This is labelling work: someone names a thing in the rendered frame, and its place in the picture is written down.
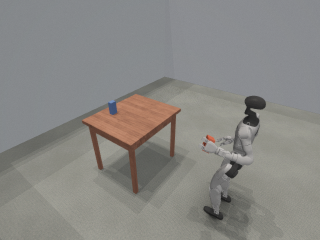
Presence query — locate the left robot shin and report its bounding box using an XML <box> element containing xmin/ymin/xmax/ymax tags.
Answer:
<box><xmin>209</xmin><ymin>186</ymin><xmax>221</xmax><ymax>215</ymax></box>

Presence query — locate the robot left thigh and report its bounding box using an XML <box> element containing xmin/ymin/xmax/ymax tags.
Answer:
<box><xmin>210</xmin><ymin>163</ymin><xmax>239</xmax><ymax>194</ymax></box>

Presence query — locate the sponge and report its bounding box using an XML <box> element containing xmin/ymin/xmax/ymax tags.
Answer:
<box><xmin>202</xmin><ymin>135</ymin><xmax>215</xmax><ymax>153</ymax></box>

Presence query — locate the right robot upper arm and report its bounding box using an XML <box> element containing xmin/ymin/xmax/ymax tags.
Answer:
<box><xmin>255</xmin><ymin>113</ymin><xmax>260</xmax><ymax>137</ymax></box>

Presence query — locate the left robot forearm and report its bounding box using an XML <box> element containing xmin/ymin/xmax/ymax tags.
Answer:
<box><xmin>215</xmin><ymin>146</ymin><xmax>252</xmax><ymax>165</ymax></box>

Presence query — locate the right robot hand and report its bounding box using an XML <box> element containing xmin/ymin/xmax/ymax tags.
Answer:
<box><xmin>216</xmin><ymin>136</ymin><xmax>232</xmax><ymax>146</ymax></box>

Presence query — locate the left robot upper arm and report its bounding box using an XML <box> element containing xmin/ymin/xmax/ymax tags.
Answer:
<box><xmin>238</xmin><ymin>126</ymin><xmax>254</xmax><ymax>166</ymax></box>

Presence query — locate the table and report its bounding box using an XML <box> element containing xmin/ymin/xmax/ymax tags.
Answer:
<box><xmin>82</xmin><ymin>94</ymin><xmax>181</xmax><ymax>194</ymax></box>

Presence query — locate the left robot hand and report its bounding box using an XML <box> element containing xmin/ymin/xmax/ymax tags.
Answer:
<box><xmin>198</xmin><ymin>137</ymin><xmax>218</xmax><ymax>153</ymax></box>

